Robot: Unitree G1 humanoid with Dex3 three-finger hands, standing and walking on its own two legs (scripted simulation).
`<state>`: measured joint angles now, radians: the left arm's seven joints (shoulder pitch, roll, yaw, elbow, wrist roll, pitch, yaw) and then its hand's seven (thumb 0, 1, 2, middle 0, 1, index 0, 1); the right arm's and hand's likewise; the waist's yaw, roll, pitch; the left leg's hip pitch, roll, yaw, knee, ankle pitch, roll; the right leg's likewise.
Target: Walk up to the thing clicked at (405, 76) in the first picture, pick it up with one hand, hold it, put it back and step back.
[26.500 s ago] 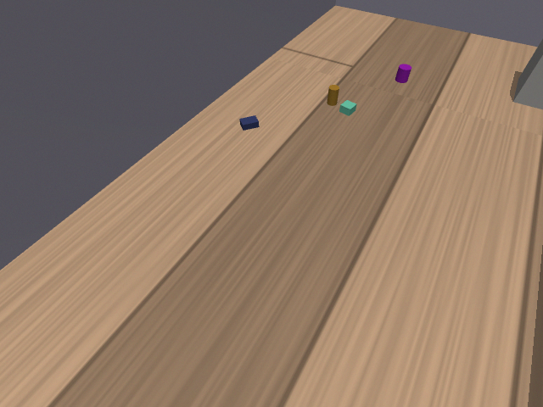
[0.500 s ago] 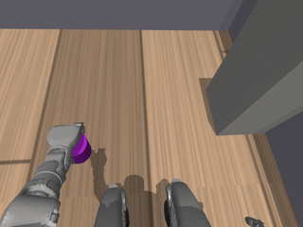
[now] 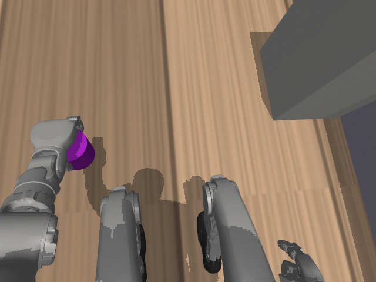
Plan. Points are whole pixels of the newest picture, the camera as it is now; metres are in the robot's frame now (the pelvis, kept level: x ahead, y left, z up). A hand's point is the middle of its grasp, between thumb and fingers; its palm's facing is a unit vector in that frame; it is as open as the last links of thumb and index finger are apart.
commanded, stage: crouch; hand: left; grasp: from above
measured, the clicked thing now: (73, 143) +0.44 +0.25 -0.22
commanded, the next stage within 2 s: lower in 0.74 s
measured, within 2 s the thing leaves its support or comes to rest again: rests again in 1.56 s
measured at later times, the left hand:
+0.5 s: hand (75, 149) +0.43 +0.26 -0.25, palm faces -0.48 -0.04 -0.88, open 11.0 cm
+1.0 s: hand (79, 150) +0.44 +0.26 -0.30, palm faces -0.50 -0.04 -0.87, open 11.0 cm
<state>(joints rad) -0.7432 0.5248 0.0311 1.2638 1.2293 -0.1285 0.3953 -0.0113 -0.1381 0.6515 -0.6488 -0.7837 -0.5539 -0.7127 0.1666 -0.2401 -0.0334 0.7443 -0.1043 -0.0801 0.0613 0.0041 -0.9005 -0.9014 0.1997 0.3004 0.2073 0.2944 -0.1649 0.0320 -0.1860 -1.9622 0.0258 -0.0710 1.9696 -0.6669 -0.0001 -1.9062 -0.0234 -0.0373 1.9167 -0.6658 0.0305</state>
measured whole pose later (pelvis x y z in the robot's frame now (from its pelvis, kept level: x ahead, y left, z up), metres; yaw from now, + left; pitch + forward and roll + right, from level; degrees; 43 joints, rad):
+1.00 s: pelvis -0.01 -0.01 -0.11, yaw -3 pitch +36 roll -7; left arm -0.92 0.68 0.11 1.45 1.27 -0.18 0.42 -0.01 -0.16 0.64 -0.70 -0.75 -0.60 -0.69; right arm 0.15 -0.27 0.02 0.76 -0.15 -0.08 0.13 0.00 -0.92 -0.91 0.20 0.30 0.21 0.29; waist -0.22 0.00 -0.06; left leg -2.27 0.03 -0.12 2.32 -0.70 -0.01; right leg -2.21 0.00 -0.06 2.25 -0.68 0.03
